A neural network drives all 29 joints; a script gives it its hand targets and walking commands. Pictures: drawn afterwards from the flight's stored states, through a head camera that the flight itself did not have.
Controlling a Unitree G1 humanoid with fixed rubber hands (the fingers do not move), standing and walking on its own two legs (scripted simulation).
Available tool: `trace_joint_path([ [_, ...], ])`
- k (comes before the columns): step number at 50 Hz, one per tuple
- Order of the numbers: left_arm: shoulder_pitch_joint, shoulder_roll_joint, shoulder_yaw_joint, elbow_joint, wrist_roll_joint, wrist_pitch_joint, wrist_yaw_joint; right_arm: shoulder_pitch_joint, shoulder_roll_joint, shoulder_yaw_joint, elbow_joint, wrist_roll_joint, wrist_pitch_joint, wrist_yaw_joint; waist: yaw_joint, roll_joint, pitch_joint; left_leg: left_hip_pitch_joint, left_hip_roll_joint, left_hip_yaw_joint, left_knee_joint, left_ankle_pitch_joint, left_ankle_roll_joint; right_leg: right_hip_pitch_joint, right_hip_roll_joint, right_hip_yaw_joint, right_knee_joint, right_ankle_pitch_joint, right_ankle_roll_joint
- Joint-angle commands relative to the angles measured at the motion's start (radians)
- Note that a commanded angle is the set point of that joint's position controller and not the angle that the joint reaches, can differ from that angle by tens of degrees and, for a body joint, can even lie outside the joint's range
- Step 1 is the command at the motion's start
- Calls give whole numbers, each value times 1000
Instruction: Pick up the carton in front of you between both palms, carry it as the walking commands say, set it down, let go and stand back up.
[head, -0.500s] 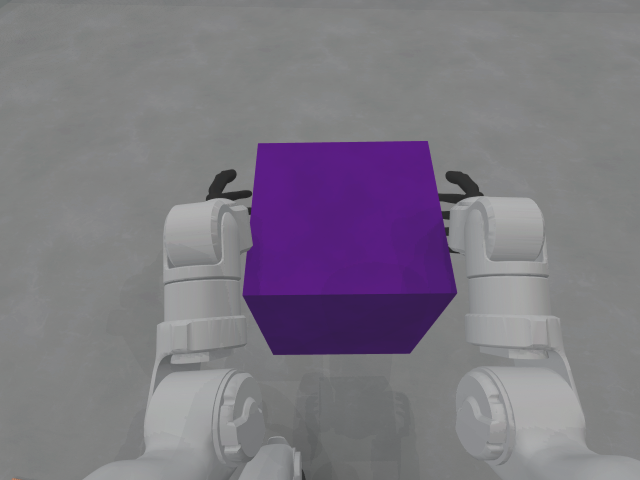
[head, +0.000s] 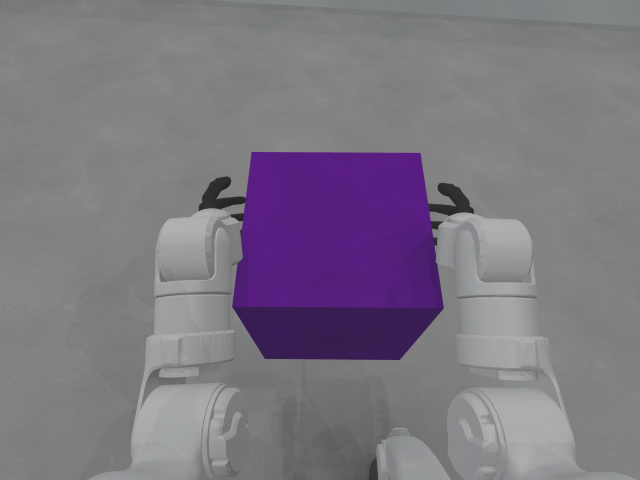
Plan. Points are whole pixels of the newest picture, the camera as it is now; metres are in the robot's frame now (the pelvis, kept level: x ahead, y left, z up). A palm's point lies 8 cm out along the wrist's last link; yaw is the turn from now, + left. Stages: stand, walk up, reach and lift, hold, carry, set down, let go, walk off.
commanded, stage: carry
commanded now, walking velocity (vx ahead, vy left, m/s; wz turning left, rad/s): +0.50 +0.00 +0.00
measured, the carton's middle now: (333, 267) +0.40 -0.01 +0.01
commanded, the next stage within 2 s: none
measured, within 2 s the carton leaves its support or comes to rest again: neither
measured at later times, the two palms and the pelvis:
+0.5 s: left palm (243, 81) +0.67 +0.12 +0.14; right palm (420, 83) +0.67 -0.16 +0.12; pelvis +0.29 -0.02 +0.01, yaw +2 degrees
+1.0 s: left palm (254, 48) +0.79 +0.11 +0.12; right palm (412, 52) +0.79 -0.17 +0.12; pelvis +0.42 -0.03 +0.00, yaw +0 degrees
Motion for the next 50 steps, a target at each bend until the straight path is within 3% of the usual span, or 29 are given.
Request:
trace_joint_path([
  [1, -648, -1195, -576, 3, -442, 9, -354, -742, 1093, 561, -43, 457, -23, 434, -52, 145, -484, 436, 198, -144, -17, 816, 105, 16, 55, -85, -185, 127, -13],
  [4, -629, -1187, -565, 41, -425, 4, -370, -725, 1108, 563, 4, 456, -29, 447, -39, 171, -458, 393, 187, -91, 46, 972, 50, 221, 116, -144, -395, 209, -48],
  [5, -622, -1182, -556, 56, -419, -1, -375, -724, 1113, 563, 19, 458, -32, 451, -3, 173, -490, 344, 175, -51, 142, 991, 16, 393, 130, -161, -482, 267, -64],
  [6, -613, -1177, -541, 71, -413, -7, -381, -722, 1120, 565, 37, 461, -36, 455, 41, 142, -548, 225, 161, -12, 271, 884, -15, 627, 99, -153, -510, 313, -81],
  [7, -585, -1164, -515, 93, -409, -14, -389, -737, 1121, 567, 47, 466, -42, 459, 75, 49, -612, 18, 134, -10, 434, 527, -40, 865, -86, 68, -438, 388, -104],
  [8, -601, -1116, -511, 102, -384, -25, -386, -760, 1173, 564, 61, 476, -41, 464, 63, -228, -700, -330, -14, -28, 695, -77, -81, 1156, -334, 502, -426, 475, -281],
  [9, -568, -1142, -497, 119, -397, -29, -387, -769, 1149, 564, 52, 476, -46, 462, 74, -227, -684, -454, -15, -97, 831, -177, -70, 1157, -326, 591, -485, 353, -306],
  [10, -594, -1143, -494, 77, -406, -36, -391, -804, 1162, 577, 31, 488, -53, 458, 77, -175, -633, -504, 23, -111, 843, -143, -57, 1110, -279, 506, -493, 334, -276],
  [11, -640, -1153, -506, 33, -426, -37, -394, -828, 1167, 575, 4, 496, -62, 452, 68, -70, -595, -509, 51, -115, 793, -83, -57, 1045, -255, 425, -505, 360, -244],
  [12, -690, -1169, -521, -9, -449, -38, -394, -838, 1161, 573, -22, 500, -67, 443, 58, -36, -563, -495, 75, -115, 727, -44, -63, 979, -239, 364, -522, 384, -223],
  [14, -740, -1187, -547, -64, -480, -35, -390, -832, 1161, 568, -53, 496, -72, 424, 46, -44, -563, -434, 86, -100, 617, -23, -73, 922, -216, 291, -558, 354, -195],
  [17, -735, -1183, -565, -88, -492, -21, -389, -797, 1145, 581, -78, 477, -69, 395, 39, -66, -561, -408, 74, -44, 466, -22, -89, 917, -203, 174, -544, 596, -196],
  [20, -710, -1146, -562, -99, -483, 4, -389, -784, 1127, 600, -108, 464, -59, 373, 48, -109, -566, -387, 46, -3, 333, 89, -93, 938, -174, 76, -491, 842, -163],
  [24, -633, -1121, -545, -27, -442, 31, -399, -762, 1113, 613, -92, 454, -35, 374, 64, -142, -541, -308, -2, 50, 124, 279, -89, 949, -113, -33, -417, 964, -118],
  [26, -616, -1118, -536, 14, -427, 33, -404, -766, 1115, 606, -59, 457, -25, 391, 65, -137, -519, -210, -19, 70, -29, 376, -86, 922, -93, -63, -364, 905, -107],
  [27, -619, -1120, -532, 33, -424, 32, -406, -758, 1119, 597, -35, 456, -22, 401, 44, -117, -513, -98, -14, 85, -158, 491, -80, 872, -78, -88, -303, 834, -88],
  [28, -624, -1123, -529, 55, -422, 29, -408, -747, 1118, 585, -11, 452, -22, 411, 16, -89, -520, 83, 36, 58, -239, 658, -69, 760, -68, -86, -252, 703, -53],
  [29, -619, -1119, -525, 80, -419, 28, -411, -739, 1105, 565, 17, 448, -22, 421, 17, -21, -539, 292, 188, -74, -139, 1070, -42, 588, -53, -79, -195, 441, -10],
  [30, -654, -1160, -528, 97, -432, 29, -416, -732, 1088, 547, 50, 432, -25, 423, 10, 147, -636, 592, 375, -237, 43, 1556, 98, 353, -4, -41, -90, 13, 30],
  [31, -642, -1163, -511, 122, -429, 28, -420, -679, 1092, 519, 88, 427, -31, 426, -8, 246, -675, 670, 416, -316, 31, 1565, 178, 232, 44, -7, -42, -339, 32],
  [33, -694, -1205, -518, 90, -450, 16, -420, -719, 1105, 498, 48, 423, -41, 433, 0, 167, -641, 594, 372, -277, -42, 1235, 151, 225, 29, 35, -172, -393, 15],
  [35, -736, -1211, -517, 34, -474, 6, -412, -808, 1123, 499, -24, 440, -44, 431, 19, 169, -632, 462, 320, -193, -80, 993, 84, 367, 33, 5, -346, -276, 10],
  [37, -751, -1215, -528, -8, -487, 2, -399, -853, 1129, 515, -74, 451, -44, 425, 22, 162, -644, 376, 278, -122, -73, 852, 59, 480, 49, -41, -416, -123, 11],
  [39, -758, -1212, -540, -45, -491, 3, -389, -863, 1117, 529, -102, 453, -41, 416, 29, 139, -654, 291, 243, -73, -45, 719, 37, 589, 20, -40, -496, 76, 15],
  [40, -766, -1210, -547, -62, -489, 6, -386, -871, 1110, 539, -115, 451, -37, 413, 31, 123, -651, 264, 219, -65, -33, 678, 19, 606, -24, 2, -485, 142, 8],
  [42, -745, -1195, -555, -40, -476, 17, -383, -831, 1100, 550, -90, 443, -27, 411, 32, 26, -647, 177, 183, -44, 16, 651, -8, 671, -94, 43, -375, 460, -15],
  [43, -710, -1187, -551, -7, -468, 22, -385, -801, 1097, 551, -59, 438, -22, 412, 34, 8, -639, 159, 176, -45, 35, 661, -13, 679, -99, 43, -358, 530, -22],
  [47, -597, -1181, -507, 111, -426, 16, -409, -698, 1111, 531, 50, 413, -31, 430, 28, 1, -624, 151, 175, -56, 89, 788, -2, 650, -81, 26, -305, 604, -25],
  [50, -547, -1196, -470, 164, -397, -13, -430, -659, 1134, 510, 90, 401, -60, 452, 30, -1, -594, 121, 177, -58, 92, 769, -2, 641, -79, 23, -308, 585, -19],
])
